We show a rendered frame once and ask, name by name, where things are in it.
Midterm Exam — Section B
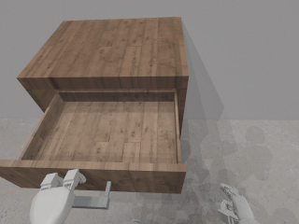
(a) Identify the handle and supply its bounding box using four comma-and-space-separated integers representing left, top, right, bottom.
71, 181, 111, 210

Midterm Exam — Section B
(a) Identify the robot right hand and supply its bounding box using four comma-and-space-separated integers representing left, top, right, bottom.
218, 183, 255, 224

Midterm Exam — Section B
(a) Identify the robot left hand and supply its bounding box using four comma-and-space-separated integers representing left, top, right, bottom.
29, 169, 86, 224

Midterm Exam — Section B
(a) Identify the cabinet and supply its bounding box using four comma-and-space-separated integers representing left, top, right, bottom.
16, 17, 189, 140

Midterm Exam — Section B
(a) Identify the drawer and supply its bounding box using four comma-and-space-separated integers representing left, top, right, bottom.
0, 91, 187, 194

